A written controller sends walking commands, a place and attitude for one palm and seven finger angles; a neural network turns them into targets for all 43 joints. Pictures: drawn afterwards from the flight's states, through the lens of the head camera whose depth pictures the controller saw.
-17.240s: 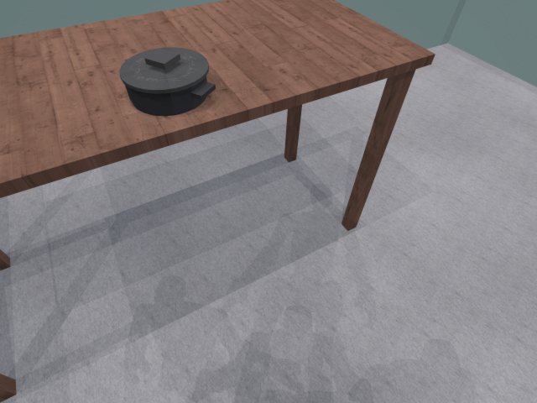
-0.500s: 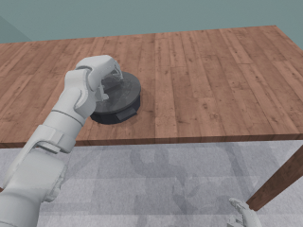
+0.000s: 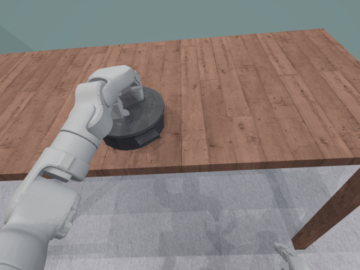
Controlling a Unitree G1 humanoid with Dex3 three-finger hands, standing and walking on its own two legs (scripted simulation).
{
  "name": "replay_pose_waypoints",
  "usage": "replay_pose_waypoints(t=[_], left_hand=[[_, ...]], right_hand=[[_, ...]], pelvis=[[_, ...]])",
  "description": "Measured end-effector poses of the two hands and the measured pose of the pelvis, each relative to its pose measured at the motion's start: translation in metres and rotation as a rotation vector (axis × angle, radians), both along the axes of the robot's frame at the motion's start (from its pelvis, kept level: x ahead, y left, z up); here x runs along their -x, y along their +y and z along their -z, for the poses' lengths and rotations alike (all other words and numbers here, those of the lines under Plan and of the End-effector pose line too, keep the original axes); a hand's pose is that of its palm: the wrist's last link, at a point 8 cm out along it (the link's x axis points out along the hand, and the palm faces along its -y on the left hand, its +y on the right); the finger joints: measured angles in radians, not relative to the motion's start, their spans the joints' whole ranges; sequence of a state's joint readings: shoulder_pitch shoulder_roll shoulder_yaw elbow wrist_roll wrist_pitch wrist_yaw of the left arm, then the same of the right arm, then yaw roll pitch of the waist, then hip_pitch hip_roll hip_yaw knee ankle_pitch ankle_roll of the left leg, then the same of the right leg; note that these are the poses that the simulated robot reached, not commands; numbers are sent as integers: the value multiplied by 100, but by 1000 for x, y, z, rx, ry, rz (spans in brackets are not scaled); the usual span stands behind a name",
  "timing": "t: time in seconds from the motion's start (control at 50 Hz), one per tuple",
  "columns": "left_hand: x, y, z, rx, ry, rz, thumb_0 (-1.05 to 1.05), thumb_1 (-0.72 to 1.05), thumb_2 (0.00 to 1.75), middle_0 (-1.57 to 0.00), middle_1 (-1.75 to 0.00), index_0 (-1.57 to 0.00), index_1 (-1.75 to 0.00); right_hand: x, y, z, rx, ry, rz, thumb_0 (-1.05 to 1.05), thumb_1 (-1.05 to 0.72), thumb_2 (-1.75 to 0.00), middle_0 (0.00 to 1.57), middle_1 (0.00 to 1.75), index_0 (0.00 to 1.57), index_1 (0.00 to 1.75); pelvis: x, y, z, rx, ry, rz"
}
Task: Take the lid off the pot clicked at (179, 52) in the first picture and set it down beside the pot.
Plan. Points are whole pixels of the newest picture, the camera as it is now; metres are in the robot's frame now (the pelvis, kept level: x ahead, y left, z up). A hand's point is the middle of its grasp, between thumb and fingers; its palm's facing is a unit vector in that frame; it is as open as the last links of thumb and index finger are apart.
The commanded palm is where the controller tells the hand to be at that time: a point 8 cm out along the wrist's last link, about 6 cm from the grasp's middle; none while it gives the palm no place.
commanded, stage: close the fingers and squeeze the knob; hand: left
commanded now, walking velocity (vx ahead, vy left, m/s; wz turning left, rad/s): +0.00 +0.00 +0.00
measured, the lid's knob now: (125, 102) +0.46 +0.14 +0.15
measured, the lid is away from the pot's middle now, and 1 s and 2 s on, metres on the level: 0.00 0.01 0.01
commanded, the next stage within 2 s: lift the lid straight up in 0.60 s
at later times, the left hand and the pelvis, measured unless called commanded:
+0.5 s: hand (121, 102) +0.43 +0.14 +0.17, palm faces -0.28 -0.09 -0.96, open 7.8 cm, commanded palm +0.41 +0.15 +0.23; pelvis +0.00 +0.00 +0.00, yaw +0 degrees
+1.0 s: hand (115, 99) +0.43 +0.14 +0.18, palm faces -0.25 -0.09 -0.97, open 7.2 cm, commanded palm +0.41 +0.15 +0.26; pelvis +0.00 +0.00 +0.00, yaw +0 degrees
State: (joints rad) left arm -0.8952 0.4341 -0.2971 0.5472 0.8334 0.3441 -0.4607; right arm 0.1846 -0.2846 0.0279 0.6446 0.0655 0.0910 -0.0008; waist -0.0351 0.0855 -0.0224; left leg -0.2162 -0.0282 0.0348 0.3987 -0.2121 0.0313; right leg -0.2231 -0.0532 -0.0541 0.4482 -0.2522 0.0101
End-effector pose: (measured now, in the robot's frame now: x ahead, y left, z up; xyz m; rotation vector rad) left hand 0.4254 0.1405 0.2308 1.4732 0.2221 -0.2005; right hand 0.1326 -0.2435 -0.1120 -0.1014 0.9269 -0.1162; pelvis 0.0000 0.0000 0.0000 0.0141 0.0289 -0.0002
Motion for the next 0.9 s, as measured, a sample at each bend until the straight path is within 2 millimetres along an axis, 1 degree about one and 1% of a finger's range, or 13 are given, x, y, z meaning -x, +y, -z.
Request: replay_pose_waypoints(t=[0.1,0.28,0.46,0.7,0.82,0.9], left_hand=[[-1,-1,0,-8,4,-4,-3,5,104,-61,-80,-73,-86],[-2,-1,0,-11,8,-9,-2,5,104,-62,-80,-74,-86],[-3,-1,0,-8,8,-8,-1,5,105,-62,-80,-76,-87],[-2,3,0,6,1,-4,0,5,106,-62,-80,-78,-87],[3,3,-1,7,-10,12,1,7,106,-61,-79,-81,-88],[3,4,-4,7,-12,7,1,7,106,-61,-78,-82,-89]], right_hand=[[-3,0,-2,6,-3,-4,1,-90,-90,20,30,19,30],[-6,2,-3,5,-16,-8,1,-90,-90,20,30,19,30],[-3,3,-2,3,-11,-4,1,-90,-90,20,30,20,30],[0,-1,-3,11,-10,8,1,-90,-90,20,30,20,30],[-4,0,-5,10,-21,2,1,-90,-90,20,30,19,30],[-7,2,-5,10,-30,-4,1,-90,-90,20,30,19,30]], pelvis=[[1,0,0,0,1,-3],[1,0,0,0,3,-4],[0,1,0,0,2,-1],[0,1,0,1,1,3],[0,2,0,2,-4,2],[1,2,-1,2,-6,1]])
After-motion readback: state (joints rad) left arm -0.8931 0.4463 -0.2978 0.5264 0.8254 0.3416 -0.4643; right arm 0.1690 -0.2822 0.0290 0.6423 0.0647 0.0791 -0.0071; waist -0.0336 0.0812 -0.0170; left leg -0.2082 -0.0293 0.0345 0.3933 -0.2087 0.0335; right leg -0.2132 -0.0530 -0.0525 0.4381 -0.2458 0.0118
